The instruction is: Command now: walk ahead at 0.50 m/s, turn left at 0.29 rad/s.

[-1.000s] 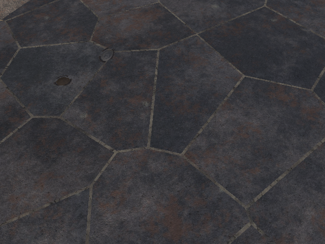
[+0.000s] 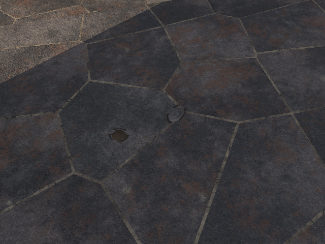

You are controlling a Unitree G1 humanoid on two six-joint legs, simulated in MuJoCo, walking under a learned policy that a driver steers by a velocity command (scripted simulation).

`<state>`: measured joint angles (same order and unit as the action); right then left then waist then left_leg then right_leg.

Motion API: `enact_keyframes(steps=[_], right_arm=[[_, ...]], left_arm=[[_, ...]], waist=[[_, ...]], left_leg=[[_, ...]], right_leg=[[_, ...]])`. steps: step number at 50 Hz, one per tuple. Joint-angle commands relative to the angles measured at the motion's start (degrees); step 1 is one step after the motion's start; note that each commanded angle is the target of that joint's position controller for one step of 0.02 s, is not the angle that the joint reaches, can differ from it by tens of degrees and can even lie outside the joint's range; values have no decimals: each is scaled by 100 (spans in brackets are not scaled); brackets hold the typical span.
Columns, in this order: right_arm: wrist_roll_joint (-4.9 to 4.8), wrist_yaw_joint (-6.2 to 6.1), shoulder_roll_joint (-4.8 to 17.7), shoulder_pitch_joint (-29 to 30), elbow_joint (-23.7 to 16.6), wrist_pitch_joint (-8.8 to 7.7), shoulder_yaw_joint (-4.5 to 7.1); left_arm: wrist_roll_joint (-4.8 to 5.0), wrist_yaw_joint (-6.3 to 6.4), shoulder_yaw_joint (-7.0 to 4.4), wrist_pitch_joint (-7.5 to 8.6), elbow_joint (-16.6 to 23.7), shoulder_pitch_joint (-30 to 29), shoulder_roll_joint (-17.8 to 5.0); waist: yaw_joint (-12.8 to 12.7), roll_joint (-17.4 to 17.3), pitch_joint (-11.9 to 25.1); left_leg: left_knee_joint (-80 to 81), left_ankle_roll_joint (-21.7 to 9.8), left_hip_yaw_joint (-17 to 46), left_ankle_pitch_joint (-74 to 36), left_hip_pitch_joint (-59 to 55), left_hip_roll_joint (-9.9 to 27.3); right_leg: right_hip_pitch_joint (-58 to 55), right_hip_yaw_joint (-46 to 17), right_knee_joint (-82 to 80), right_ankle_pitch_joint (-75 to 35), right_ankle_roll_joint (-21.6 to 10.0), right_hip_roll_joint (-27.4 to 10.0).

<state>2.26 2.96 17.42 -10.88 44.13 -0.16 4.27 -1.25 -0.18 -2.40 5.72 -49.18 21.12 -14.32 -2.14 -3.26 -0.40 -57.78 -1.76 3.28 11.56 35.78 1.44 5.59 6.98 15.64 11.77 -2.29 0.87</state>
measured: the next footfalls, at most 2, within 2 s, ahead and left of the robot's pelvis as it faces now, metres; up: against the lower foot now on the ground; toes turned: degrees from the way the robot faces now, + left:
left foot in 0.22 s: +0.25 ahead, +0.12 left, +0.00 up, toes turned +6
right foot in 0.76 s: +0.54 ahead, -0.06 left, +0.00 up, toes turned -12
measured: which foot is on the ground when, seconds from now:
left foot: up 0.00-0.20, down 0.22-0.78, up 0.80-1.00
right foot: down 0.00-0.24, up 0.26-0.74, down 0.76-1.00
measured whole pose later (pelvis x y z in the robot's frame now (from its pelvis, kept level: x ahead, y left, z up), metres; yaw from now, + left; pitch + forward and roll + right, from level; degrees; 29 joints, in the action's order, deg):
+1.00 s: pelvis +0.51 -0.01 -0.01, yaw -16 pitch +1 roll +0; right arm 2.6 0.6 14.7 -9.3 44.9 -2.4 1.8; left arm 0.0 -0.5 -4.1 2.3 -50.8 18.3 -15.5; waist -0.7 -1.6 -3.0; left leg -61.1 1.8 2.5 15.7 33.4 7.0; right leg 10.4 -1.4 19.9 9.7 -7.9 8.2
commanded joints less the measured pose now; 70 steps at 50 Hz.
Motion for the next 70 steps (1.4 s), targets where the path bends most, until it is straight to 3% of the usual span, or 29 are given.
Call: enact_keyframes(steps=[1, 7, 9, 10, 11, 12, 13, 15, 17, 22, 32, 35, 37, 38, 39, 40, 41, 43, 45, 47, 52, 60, 63, 65, 66, 67, 68, 69, 70], right_arm=[[0, 55, -25, 337, -436, -66, -100], [3, 42, 18, 1133, -708, -151, -212], [45, -31, 98, 701, -570, -211, -175], [92, -83, 167, -68, -293, -277, -123], [186, -156, 466, -1026, 9, -332, -11], [244, -242, 1176, -1686, 60, -341, 160], [-46, -278, 1165, -1685, 91, -272, 192], [-124, -262, 568, -782, 74, -287, 23], [-164, -244, 198, -409, 118, -357, -88], [-133, -274, 258, -780, 397, -550, -53], [-114, -407, 290, -1431, 846, -573, -95], [-84, -466, 474, -1384, 911, -505, -67], [-56, -490, 636, -1314, 911, -409, -27], [-85, -489, 676, -1257, 858, -372, -24], [-172, -444, 426, -1274, 594, -407, -98], [-207, -341, 164, -1262, 241, -471, -114], [-102, -324, 437, -652, 146, -514, -75], [-156, -307, 289, -497, 85, -608, -125], [27, -292, 208, -648, 106, -397, -142], [71, -248, 145, -673, 63, -222, -145], [32, -201, 121, 279, -245, -156, -162], [-56, -117, 156, 1386, -621, -270, -214], [-70, -146, 305, 829, -512, -325, -152], [-57, -267, 504, -559, -67, -398, -32], [63, -357, 858, -1492, 69, -445, 59], [132, -342, 1492, -1772, 146, -410, 224], [-76, -274, 1014, -1358, 147, -335, 144], [-128, -250, 622, -780, 34, -331, 49], [-103, -225, 362, -518, 35, -363, -21]], left_arm=[[21, -39, -103, 92, 216, -80, -586], [29, -15, -160, -33, -180, 480, -863], [42, 1, -173, -102, -284, 500, -959], [77, 8, -152, -143, -329, 501, -931], [92, 13, -87, -142, -237, 486, -767], [209, -60, 73, -118, 103, 777, -154], [74, -16, -88, -146, 34, 578, -656], [73, -54, -93, -136, 164, -19, -581], [-20, -83, -82, -256, 21, 163, -435], [-17, -210, -104, -435, 39, -267, -273], [-64, -323, 21, -386, 670, -2001, -128], [-72, -301, -22, -389, 705, -1804, -222], [-94, -248, -131, -368, 494, -953, -409], [-153, -204, -241, -324, 240, -98, -599], [-213, -106, -448, -333, 121, 655, -1212], [-55, -96, -556, -386, 226, 343, -1636], [103, -90, -535, -432, 194, 288, -1498], [89, -25, -398, -419, 166, -215, -967], [133, 10, -313, -355, 205, -537, -735], [155, -10, -321, -258, 195, -436, -811], [134, -26, -316, -211, 90, 67, -853], [35, 57, -254, -167, -122, 640, -903], [8, 113, -261, -146, -122, 360, -1029], [-3, 85, -251, -135, -144, 223, -1064], [30, 61, -165, -107, -9, 268, -811], [228, 30, -78, -107, 28, 1070, -298], [25, 62, -145, -134, -72, 829, -782], [2, 29, -165, -142, 11, 340, -815], [-3, -14, -123, -134, 83, 8, -713]], waist=[[138, 851, -210], [-30, 919, -356], [214, 922, -112], [569, 732, 304], [917, 459, 944], [951, -904, 1819], [970, -641, 1873], [522, -74, 404], [132, -190, -33], [110, -77, -301], [490, 22, -657], [321, -123, -388], [-43, -219, 178], [-440, -58, 651], [-698, 647, 1300], [-291, 1748, 1702], [-430, 662, 1358], [7, 113, 195], [351, 255, 46], [413, 385, 121], [97, 600, -172], [-316, 699, -340], [58, 769, -293], [692, 509, 425], [1019, 25, 1137], [674, -1363, 1700], [566, -612, 1271], [418, -87, 428], [369, 206, 119]], left_leg=[[881, 61, -95, -607, 221, 61], [2328, -251, -725, -317, -570, -6], [2717, -458, -883, 18, -1311, -270], [3141, -590, -947, -212, -2333, -432], [3119, -787, -357, -54, -3804, 90], [3364, -1471, 2285, 301, -5742, 1966], [4041, -1646, 3469, -98, -5493, 2300], [4239, -1303, 1821, -546, -3958, 1681], [4643, -945, 958, -853, -2960, 1165], [5185, -904, 103, -1210, -2804, 1073], [4969, -650, -1073, -2638, -3873, 1197], [4061, -524, -1350, -4847, -4363, 1287], [2545, -472, -1507, -5921, -4386, 1289], [1266, -365, -1602, -5190, -3771, 1183], [-692, -157, -1680, -3065, -2145, 855], [-2560, 115, -1044, 1869, -45, -520], [-2655, 43, -54, 1436, 547, -125], [-1666, 48, -113, 741, 335, 338], [-1042, 210, -104, 669, -299, 495], [-728, 352, -217, 616, -428, 477], [621, 492, -381, -483, 114, 540], [2227, 148, -479, -1043, 149, 225], [2687, -136, -504, -482, -828, -26], [3155, -378, -613, -398, -2604, -275], [3264, -661, 529, 245, -3975, 787], [3830, -1488, 3344, 607, -5301, 2277], [4287, -1484, 3965, 1124, -4796, 2161], [4320, -1368, 2927, 1121, -3977, 1946], [4467, -1228, 2240, 538, -3419, 1648]], right_leg=[[-58, -709, -762, -1771, -692, -1329], [-498, -519, -470, -2437, -627, -1562], [-721, -380, 328, -3828, -554, -1543], [-561, -145, 1291, -4191, -447, -1346], [305, -4, 2530, -3140, -321, -1128], [2411, 217, 4734, 27, -36, -331], [3131, -542, 5578, 1844, -65, -2], [3295, -829, 5369, 982, -141, -519], [2674, -783, 4776, 659, -59, -722], [3026, -916, 4485, -180, 44, -654], [3203, -261, 2196, -1161, -184, -409], [2631, 101, 1925, -393, -504, -11], [1629, 250, 1751, 154, -789, 412], [393, 20, 1321, -11, -1004, 453], [-1258, -1722, 1125, 598, -1518, -783], [-2349, -4927, 328, -144, -2371, -2166], [-2183, -4422, 213, -510, -2211, -1965], [-693, -3103, 8, -1444, -1703, -1531], [116, -2408, -161, -1937, -1424, -1014], [345, -2211, -241, -2226, -1439, -822], [242, -2052, -561, -1901, -1194, -670], [-895, -2083, -294, -2538, -981, -992], [-889, -2010, 136, -3593, -769, -1113], [-623, -1648, 1781, -4440, -581, -740], [284, -1432, 3334, -2969, -483, -434], [2178, -936, 5332, 1089, -214, 693], [2810, -1370, 5827, 1624, -310, 470], [2918, -1385, 5782, 1108, -321, 148], [2801, -1329, 5484, 766, -305, -52]])
Over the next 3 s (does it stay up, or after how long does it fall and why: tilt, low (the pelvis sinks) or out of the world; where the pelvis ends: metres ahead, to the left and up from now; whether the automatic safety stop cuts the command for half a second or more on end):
stays up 1.19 -0.22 0.00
